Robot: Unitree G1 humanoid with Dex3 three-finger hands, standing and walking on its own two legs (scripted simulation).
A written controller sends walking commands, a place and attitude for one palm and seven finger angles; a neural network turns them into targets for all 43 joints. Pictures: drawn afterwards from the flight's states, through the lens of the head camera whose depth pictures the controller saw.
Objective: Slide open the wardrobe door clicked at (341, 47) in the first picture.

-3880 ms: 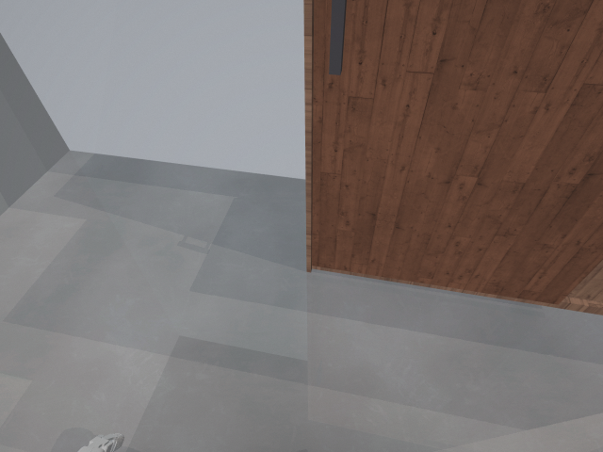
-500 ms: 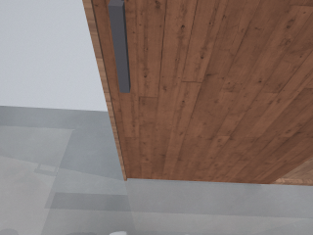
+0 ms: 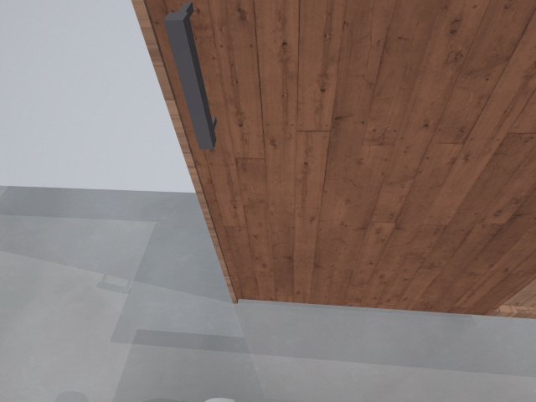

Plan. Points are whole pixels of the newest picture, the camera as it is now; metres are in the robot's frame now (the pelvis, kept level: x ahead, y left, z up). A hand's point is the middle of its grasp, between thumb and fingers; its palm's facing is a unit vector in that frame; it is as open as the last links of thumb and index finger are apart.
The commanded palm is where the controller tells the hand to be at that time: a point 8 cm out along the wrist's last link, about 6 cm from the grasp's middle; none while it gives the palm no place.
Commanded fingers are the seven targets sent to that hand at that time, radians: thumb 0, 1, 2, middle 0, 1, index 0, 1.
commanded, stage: come to a stop and stand still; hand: left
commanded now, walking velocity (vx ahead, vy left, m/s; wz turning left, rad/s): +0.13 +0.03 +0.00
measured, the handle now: (198, 82) +0.53 +0.16 +0.21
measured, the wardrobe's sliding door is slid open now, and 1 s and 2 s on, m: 0.00 0.00 0.00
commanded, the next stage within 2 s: look again from close up in 0.92 s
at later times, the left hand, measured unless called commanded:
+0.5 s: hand out of the picture +0.03 +0.21 -0.18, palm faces -0.01 -0.98 -0.21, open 7.4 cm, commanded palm none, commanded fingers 0.00 0.90 0.90 -0.20 -0.30 -0.20 -0.30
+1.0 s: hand out of the picture +0.05 +0.18 -0.17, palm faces +0.01 -0.97 -0.25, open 7.3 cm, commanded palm none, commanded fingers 0.00 0.90 0.90 -0.20 -0.30 -0.20 -0.30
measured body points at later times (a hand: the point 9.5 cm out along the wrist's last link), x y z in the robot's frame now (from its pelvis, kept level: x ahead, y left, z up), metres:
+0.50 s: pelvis -0.01 +0.02 +0.00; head +0.01 +0.02 +0.44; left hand +0.03 +0.26 -0.16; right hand -0.07 -0.18 -0.16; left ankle -0.06 +0.17 -0.74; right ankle +0.01 -0.09 -0.74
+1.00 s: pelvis +0.01 +0.00 -0.01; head +0.01 -0.03 +0.44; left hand +0.05 +0.23 -0.15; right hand +0.02 -0.22 -0.18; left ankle -0.05 +0.16 -0.74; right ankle +0.01 -0.09 -0.74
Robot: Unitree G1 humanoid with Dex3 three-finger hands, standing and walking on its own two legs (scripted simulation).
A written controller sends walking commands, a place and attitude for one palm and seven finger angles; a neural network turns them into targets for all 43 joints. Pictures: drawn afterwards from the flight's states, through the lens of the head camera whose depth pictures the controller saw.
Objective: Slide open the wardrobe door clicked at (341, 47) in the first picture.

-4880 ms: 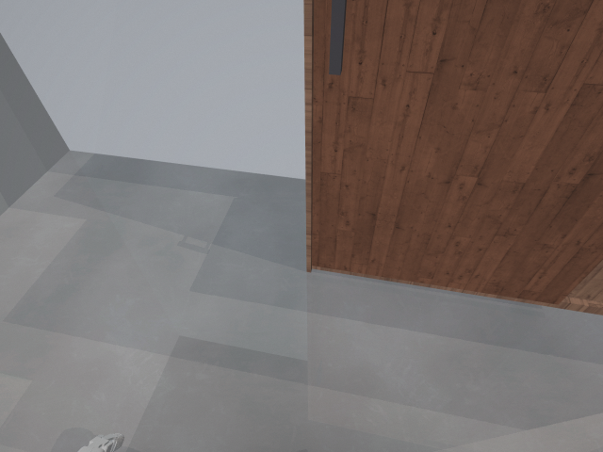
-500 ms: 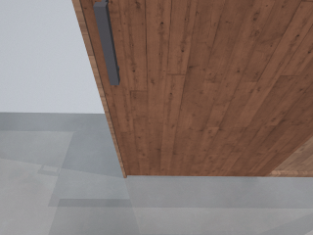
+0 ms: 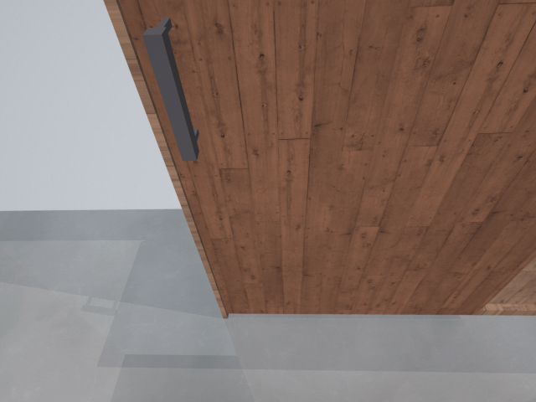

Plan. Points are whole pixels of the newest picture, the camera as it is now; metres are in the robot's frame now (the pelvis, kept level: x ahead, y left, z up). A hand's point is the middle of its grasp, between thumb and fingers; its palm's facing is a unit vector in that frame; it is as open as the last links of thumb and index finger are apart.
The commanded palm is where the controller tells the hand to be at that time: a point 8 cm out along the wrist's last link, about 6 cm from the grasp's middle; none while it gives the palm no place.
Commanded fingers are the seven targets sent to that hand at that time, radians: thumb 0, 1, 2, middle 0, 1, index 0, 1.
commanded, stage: look again from close up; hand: left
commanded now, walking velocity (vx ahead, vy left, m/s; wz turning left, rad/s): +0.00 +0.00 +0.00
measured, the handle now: (179, 95) +0.52 +0.16 +0.21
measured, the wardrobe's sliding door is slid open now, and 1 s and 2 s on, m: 0.00 0.00 0.00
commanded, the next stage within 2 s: shuffle to correct the standing spot in 0.78 s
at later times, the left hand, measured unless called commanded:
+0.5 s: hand out of the picture -0.01 +0.19 -0.17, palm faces +0.02 -0.97 -0.23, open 7.4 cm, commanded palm none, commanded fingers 0.00 0.90 0.90 -0.20 -0.30 -0.20 -0.30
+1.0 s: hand out of the picture +0.00 +0.20 -0.17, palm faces +0.02 -0.97 -0.23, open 7.4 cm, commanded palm none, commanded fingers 0.00 0.90 0.90 -0.20 -0.30 -0.20 -0.30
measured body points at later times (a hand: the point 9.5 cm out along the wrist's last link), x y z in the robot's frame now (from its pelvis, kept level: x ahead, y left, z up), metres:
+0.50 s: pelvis -0.03 +0.01 +0.00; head -0.02 -0.01 +0.45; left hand -0.01 +0.24 -0.15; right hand -0.05 -0.21 -0.16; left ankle -0.06 +0.16 -0.74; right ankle +0.00 -0.09 -0.74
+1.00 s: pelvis -0.02 +0.01 +0.00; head -0.02 +0.00 +0.45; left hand +0.00 +0.25 -0.15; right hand -0.03 -0.21 -0.16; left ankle -0.06 +0.15 -0.73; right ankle +0.00 -0.09 -0.74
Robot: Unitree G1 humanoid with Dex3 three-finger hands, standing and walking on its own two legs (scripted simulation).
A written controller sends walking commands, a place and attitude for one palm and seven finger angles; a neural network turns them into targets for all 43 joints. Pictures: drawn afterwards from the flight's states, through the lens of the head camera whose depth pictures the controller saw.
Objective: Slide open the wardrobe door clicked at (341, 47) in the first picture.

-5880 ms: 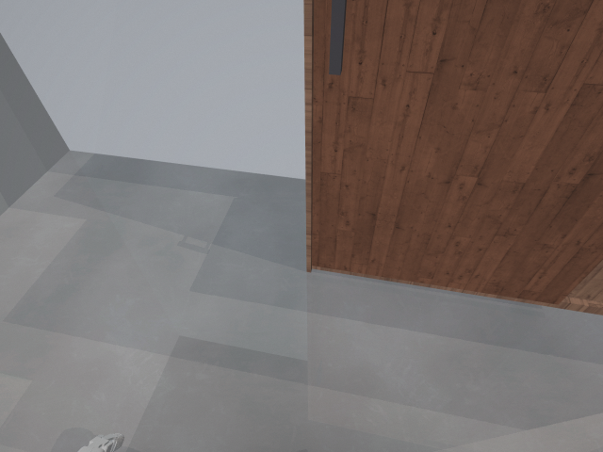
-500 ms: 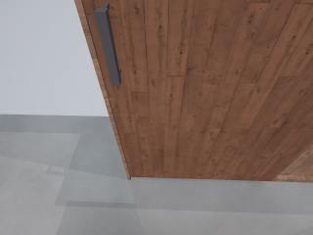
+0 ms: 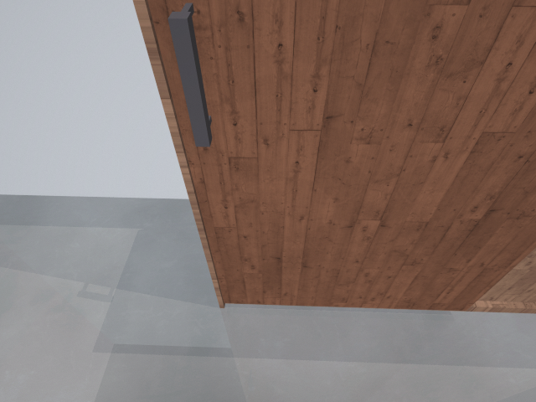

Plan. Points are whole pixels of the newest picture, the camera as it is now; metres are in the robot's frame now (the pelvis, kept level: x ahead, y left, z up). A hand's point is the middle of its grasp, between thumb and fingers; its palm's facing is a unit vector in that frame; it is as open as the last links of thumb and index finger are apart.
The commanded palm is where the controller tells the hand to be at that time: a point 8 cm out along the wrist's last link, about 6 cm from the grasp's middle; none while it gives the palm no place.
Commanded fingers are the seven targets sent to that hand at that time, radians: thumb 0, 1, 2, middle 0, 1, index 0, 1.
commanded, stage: shuffle to correct the standing spot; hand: left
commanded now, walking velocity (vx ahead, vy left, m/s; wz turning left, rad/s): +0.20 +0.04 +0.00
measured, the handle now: (196, 80) +0.54 +0.15 +0.21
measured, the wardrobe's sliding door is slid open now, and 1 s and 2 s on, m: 0.00 0.00 0.00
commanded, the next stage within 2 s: come to a stop and stand still in 0.14 s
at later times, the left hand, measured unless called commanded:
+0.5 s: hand out of the picture +0.10 +0.19 -0.19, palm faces +0.07 -0.97 -0.22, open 7.3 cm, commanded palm none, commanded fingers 0.00 0.90 0.90 -0.20 -0.30 -0.20 -0.30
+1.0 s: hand out of the picture +0.10 +0.18 -0.16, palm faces +0.03 -0.97 -0.23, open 7.3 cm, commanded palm none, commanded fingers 0.00 0.90 0.90 -0.20 -0.30 -0.20 -0.30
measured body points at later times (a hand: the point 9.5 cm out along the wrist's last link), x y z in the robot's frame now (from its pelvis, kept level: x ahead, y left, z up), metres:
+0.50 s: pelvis +0.07 +0.01 -0.01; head +0.11 +0.01 +0.44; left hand +0.10 +0.24 -0.17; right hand +0.04 -0.20 -0.17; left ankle +0.06 +0.13 -0.74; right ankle +0.08 -0.09 -0.74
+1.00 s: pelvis +0.06 -0.01 +0.00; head +0.08 -0.02 +0.45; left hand +0.09 +0.23 -0.15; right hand +0.12 -0.23 -0.16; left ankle +0.06 +0.13 -0.74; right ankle +0.07 -0.09 -0.74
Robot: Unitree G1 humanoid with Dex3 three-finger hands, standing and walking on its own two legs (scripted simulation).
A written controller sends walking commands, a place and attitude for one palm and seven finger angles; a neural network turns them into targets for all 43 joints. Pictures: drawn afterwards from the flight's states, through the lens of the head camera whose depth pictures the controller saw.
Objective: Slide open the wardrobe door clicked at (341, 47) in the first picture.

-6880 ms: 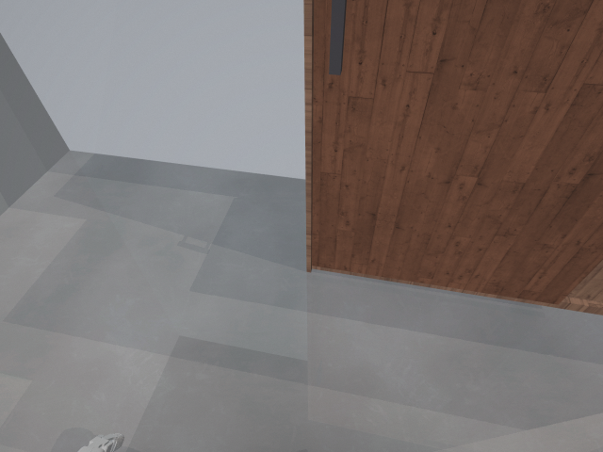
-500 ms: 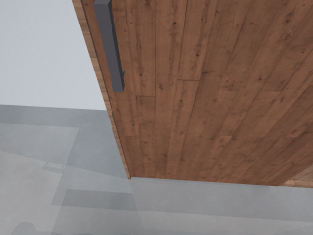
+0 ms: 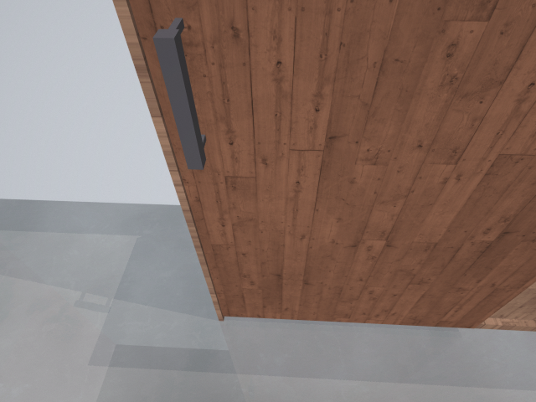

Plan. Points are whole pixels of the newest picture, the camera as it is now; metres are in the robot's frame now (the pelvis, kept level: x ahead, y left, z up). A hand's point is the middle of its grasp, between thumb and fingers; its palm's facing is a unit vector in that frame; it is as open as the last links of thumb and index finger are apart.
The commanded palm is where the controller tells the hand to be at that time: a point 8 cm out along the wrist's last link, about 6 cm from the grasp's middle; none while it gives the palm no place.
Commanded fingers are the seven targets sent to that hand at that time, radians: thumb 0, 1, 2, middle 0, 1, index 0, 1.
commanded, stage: come to a stop and stand still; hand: left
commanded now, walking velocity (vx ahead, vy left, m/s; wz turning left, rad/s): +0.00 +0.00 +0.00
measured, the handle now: (188, 100) +0.48 +0.15 +0.21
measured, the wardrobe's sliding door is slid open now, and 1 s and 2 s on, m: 0.00 0.00 0.00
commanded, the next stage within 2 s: look again from close up in 1.06 s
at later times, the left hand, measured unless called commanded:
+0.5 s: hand out of the picture +0.02 +0.21 -0.16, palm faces +0.03 -0.96 -0.27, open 7.4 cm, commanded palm none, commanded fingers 0.00 0.90 0.90 -0.20 -0.30 -0.20 -0.30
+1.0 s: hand out of the picture +0.01 +0.28 -0.16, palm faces +0.00 -0.95 -0.31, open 7.4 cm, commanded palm none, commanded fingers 0.00 0.90 0.90 -0.20 -0.30 -0.20 -0.30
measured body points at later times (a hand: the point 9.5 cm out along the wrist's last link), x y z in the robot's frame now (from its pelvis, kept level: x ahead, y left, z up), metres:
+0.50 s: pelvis -0.01 +0.01 +0.00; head -0.02 -0.01 +0.45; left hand +0.02 +0.26 -0.14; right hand +0.00 -0.24 -0.16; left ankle +0.00 +0.14 -0.74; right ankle +0.01 -0.08 -0.74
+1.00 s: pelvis -0.03 +0.05 +0.00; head -0.04 +0.05 +0.45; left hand +0.01 +0.33 -0.14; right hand +0.04 -0.22 -0.13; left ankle +0.00 +0.14 -0.74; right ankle +0.01 -0.08 -0.74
